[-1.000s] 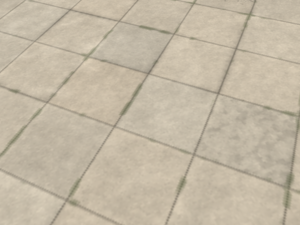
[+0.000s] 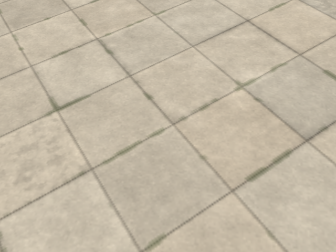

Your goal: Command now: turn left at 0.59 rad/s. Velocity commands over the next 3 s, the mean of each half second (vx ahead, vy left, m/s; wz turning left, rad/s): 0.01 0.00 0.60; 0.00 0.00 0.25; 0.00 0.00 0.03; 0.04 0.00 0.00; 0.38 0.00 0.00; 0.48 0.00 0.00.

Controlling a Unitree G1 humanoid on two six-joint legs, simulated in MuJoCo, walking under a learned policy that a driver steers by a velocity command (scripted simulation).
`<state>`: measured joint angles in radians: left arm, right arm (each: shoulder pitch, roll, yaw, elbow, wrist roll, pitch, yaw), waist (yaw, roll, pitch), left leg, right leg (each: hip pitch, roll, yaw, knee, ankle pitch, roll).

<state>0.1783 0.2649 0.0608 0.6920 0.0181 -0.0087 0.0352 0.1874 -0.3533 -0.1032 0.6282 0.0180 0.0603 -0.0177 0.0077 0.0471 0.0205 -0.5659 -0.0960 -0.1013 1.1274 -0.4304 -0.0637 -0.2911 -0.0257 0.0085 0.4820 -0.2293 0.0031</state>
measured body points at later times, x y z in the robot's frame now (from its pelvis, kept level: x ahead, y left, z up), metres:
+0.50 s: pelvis -0.01 +0.04 +0.00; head +0.02 +0.08 +0.45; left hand +0.06 +0.37 -0.11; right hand +0.22 -0.19 -0.07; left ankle -0.02 +0.13 -0.74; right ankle +0.05 -0.11 -0.67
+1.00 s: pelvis +0.01 +0.02 -0.01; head +0.02 +0.03 +0.44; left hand +0.06 +0.31 -0.10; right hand +0.24 -0.17 -0.11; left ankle -0.05 +0.14 -0.74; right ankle +0.06 -0.09 -0.74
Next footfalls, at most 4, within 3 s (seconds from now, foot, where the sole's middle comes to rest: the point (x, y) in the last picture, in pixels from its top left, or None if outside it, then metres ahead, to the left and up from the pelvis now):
0.24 left None -0.01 0.16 -0.78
0.70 right None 0.09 -0.07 -0.78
2.60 right None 0.46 0.10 -0.78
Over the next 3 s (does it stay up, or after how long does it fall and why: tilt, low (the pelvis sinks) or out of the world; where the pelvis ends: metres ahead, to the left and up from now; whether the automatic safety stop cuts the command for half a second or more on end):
stays up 0.45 0.20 0.01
